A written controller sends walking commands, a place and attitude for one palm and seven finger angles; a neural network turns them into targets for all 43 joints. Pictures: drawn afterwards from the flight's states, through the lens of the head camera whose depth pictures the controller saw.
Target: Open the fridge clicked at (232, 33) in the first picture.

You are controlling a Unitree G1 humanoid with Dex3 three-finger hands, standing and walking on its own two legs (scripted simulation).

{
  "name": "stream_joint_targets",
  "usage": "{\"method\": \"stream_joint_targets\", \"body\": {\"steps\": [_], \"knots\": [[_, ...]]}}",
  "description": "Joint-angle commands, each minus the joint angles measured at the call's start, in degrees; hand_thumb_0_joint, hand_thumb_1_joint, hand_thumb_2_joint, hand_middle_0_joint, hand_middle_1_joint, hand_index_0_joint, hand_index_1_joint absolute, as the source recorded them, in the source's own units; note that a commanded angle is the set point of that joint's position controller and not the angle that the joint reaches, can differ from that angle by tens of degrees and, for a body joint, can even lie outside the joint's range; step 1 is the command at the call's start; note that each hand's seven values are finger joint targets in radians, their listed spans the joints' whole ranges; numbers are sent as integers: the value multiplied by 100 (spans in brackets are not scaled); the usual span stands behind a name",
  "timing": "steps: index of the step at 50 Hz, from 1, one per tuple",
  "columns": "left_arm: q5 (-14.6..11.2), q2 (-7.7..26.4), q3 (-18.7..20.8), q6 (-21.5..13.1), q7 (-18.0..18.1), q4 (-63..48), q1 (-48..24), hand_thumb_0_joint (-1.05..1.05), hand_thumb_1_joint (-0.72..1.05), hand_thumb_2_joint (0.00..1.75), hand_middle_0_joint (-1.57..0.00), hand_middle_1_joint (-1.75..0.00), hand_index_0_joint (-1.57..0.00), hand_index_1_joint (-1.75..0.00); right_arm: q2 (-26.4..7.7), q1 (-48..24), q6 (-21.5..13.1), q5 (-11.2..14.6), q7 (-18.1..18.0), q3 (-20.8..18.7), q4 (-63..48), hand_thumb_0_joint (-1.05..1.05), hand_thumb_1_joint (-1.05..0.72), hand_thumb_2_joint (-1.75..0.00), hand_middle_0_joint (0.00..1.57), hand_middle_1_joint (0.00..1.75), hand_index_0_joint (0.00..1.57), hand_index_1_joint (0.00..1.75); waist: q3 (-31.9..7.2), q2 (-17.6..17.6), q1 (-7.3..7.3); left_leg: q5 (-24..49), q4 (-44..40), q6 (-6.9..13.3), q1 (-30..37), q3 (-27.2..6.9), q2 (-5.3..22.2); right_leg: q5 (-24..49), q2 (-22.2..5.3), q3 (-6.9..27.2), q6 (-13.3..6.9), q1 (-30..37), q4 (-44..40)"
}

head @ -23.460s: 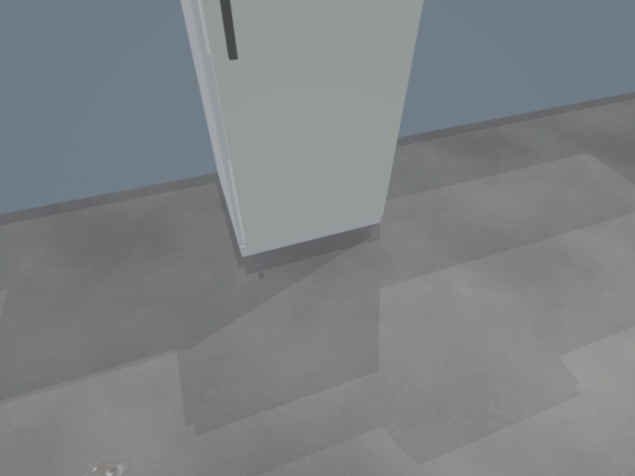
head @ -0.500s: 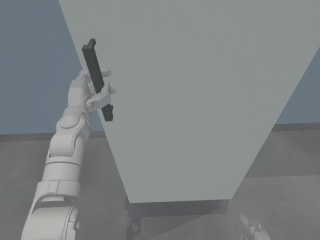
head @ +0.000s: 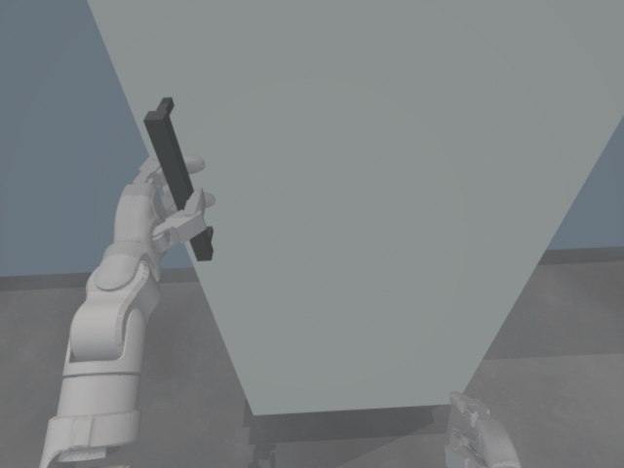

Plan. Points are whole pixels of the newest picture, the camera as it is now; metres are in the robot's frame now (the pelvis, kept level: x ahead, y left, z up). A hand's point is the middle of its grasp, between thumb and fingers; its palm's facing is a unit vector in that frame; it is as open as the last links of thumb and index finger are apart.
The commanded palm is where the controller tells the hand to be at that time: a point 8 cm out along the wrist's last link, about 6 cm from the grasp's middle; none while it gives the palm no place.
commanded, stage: pull the door a little, standing still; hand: left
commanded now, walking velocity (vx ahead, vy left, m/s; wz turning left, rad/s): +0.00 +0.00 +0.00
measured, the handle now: (187, 187) +0.41 +0.18 +0.18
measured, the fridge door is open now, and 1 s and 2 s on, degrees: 1 22 55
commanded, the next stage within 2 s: walk backward, drawing the door open in 0.10 s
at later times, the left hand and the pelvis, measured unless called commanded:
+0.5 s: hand (191, 272) +0.27 +0.14 +0.18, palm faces +0.18 -0.94 -0.29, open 6.7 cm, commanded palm +0.23 +0.19 +0.19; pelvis +0.03 -0.01 +0.01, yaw +0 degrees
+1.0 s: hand (216, 371) +0.17 +0.09 +0.17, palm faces +0.34 -0.89 -0.30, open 7.1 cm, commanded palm +0.12 +0.14 +0.18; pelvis -0.05 -0.09 -0.01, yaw +13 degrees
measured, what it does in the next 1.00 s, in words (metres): steps to the right: right foot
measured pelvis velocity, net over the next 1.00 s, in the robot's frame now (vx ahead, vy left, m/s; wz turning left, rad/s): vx -0.05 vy -0.09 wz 0.23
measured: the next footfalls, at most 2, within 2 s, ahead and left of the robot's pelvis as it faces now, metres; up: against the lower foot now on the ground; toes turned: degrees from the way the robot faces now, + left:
right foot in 0.58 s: +0.10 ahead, -0.09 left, +0.00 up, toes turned +0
left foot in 1.02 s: -0.08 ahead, +0.05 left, +0.00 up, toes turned +17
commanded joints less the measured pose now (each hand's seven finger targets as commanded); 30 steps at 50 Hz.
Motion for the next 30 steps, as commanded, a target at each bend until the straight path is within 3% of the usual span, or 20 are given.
{"method": "stream_joint_targets", "body": {"steps": [1,4,9,10,11,12,13,14,16,17,18,19,20,21,22,25,27,28,29,30], "knots": [[-126,789,130,-335,-289,-2710,-44,0,90,90,-45,-140,-45,-140,-585,-960,-261,-27,13,-271,-1065,0,-90,-90,20,30,20,30,-1753,-119,542,4175,273,-36,476,-291,261,4444,-336,-91,123,1219,406],[-175,747,156,-248,-271,-3505,895,0,90,90,-45,-140,-45,-140,-545,-1004,-268,-38,68,-270,-1179,0,-90,-90,20,30,20,30,-1861,-197,587,4365,338,-41,413,-300,270,4750,-369,-117,154,1313,510],[-277,531,-22,-211,-276,-4819,2452,0,90,90,-45,-140,-45,-140,-497,-1183,-318,-25,167,-252,-1296,0,-90,-90,20,30,20,30,-1266,-131,580,3516,301,-43,168,-341,273,3762,-292,-200,129,835,431],[-289,715,126,-242,-253,-5100,2554,0,90,90,-45,-140,-45,-140,-509,-1178,-331,-18,171,-248,-1275,0,-90,-90,20,30,20,30,-1132,-163,560,3360,307,-57,102,-368,272,3579,-268,-212,117,758,415],[442,2463,871,-1367,318,-4951,-265,0,90,90,-45,-140,-45,-140,-878,-802,-285,-162,-35,-305,-1192,0,-90,-90,20,30,20,30,-251,-200,-91,2588,612,140,-315,-424,342,3658,-558,691,247,-81,-154],[472,2107,914,-1828,537,-4185,226,0,90,90,-45,-140,-45,-140,-695,-571,-304,-236,-120,-373,-893,0,-90,-90,20,30,20,30,-32,-410,-104,2033,663,114,-339,-612,337,3390,-809,626,116,-307,-331],[504,1212,362,-1917,541,-3537,1882,0,90,90,-45,-140,-45,-140,-690,-610,-306,-294,-103,-389,-879,0,-90,-90,20,30,20,30,-97,-730,-65,2260,769,129,-313,-708,371,3799,-843,544,78,-228,-136],[593,971,58,-2017,506,-3583,2567,0,90,90,-45,-140,-45,-140,-678,-579,-222,-323,-107,-366,-1001,0,-90,-90,20,30,20,30,-344,-615,-23,2630,777,127,-252,-749,424,4163,-852,417,51,-44,155],[655,1118,4,-2351,485,-4010,2508,0,90,90,-45,-140,-45,-140,-708,-354,-73,-316,-122,-389,-1111,0,-90,-90,20,30,20,30,-979,-104,-149,4429,1005,130,255,-744,563,5295,-837,160,241,114,941],[664,1259,78,-2495,515,-4257,2372,0,90,90,-45,-140,-45,-140,-715,-294,-58,-288,-138,-436,-1086,0,-90,-90,20,30,20,30,-1298,-54,-187,5262,1081,142,665,-822,642,5233,-754,14,387,-26,1306],[669,1213,74,-2570,542,-4357,2535,0,90,90,-45,-140,-45,-140,-687,-279,-39,-311,-143,-479,-1107,0,-90,-90,20,30,20,30,-1524,168,-227,6238,969,234,1276,-1025,819,4066,-535,-81,452,-544,1675],[708,1086,-50,-2636,554,-4543,2578,0,90,90,-45,-140,-45,-140,-625,-290,-51,-355,-120,-502,-1155,0,-90,-90,20,30,20,30,-1560,530,-222,7260,780,313,1931,-1246,1058,2175,-279,-140,480,-1267,1922],[747,975,-172,-2681,567,-4646,2568,0,90,90,-45,-140,-45,-140,-544,-390,-90,-431,-87,-499,-1185,0,-90,-90,20,30,20,30,-1346,894,-162,7935,617,321,2168,-1510,1309,227,-112,-134,423,-1789,1947],[821,902,-227,-2717,597,-4697,2477,0,90,90,-45,-140,-45,-140,-481,-432,-141,-493,-52,-491,-1151,0,-90,-90,20,30,20,30,-1075,1011,-130,8087,607,305,2144,-1587,1412,-614,-60,-112,363,-2009,1876],[861,975,-183,-2730,651,-4758,2365,0,90,90,-45,-140,-45,-140,-496,-536,-194,-504,-51,-488,-1120,0,-90,-90,20,30,20,30,-894,1025,-113,7999,579,241,2054,-1586,1425,-716,-85,-128,327,-2054,1895],[865,890,-165,-2766,729,-4572,2747,0,90,90,-45,-140,-45,-140,-393,-478,-305,-470,-28,-472,-1149,0,-90,-90,20,30,20,30,-462,366,-101,7048,608,165,1456,-1349,1205,124,-72,-252,293,-1577,980],[860,1028,-13,-2858,728,-4657,2850,0,90,90,-45,-140,-45,-140,-394,-545,-383,-435,-56,-464,-1139,0,-90,-90,20,30,20,30,-542,92,-34,5786,807,54,635,-1105,993,1743,-225,-217,223,-511,351],[823,1078,80,-2915,725,-4620,2948,0,90,90,-45,-140,-45,-140,-366,-600,-417,-412,-95,-451,-1162,0,-90,-90,20,30,20,30,-517,-171,24,4466,1081,-25,-206,-957,814,3160,-505,13,127,269,202],[841,1210,242,-2998,744,-4567,2983,0,90,90,-45,-140,-45,-140,-353,-597,-456,-431,-137,-460,-1199,0,-90,-90,20,30,20,30,-579,-584,60,1927,1756,-164,-1147,-697,360,5006,-1164,590,-194,811,276],[822,1246,419,-3039,774,-4340,3188,0,90,90,-45,-140,-45,-140,-282,-583,-530,-479,-199,-426,-1219,0,-90,-90,20,30,20,30,-489,-1007,94,-806,2378,-196,-1726,-624,-131,5743,-1801,1030,-476,716,123]]}}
